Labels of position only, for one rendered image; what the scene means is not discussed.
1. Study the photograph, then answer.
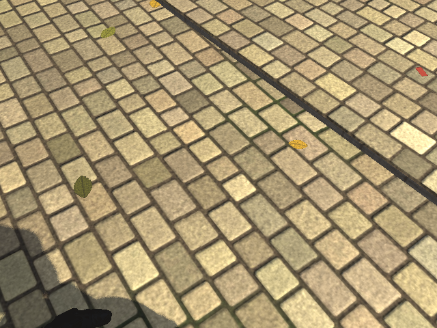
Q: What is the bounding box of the left robot hand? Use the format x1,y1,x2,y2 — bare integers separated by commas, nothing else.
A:
41,308,112,328

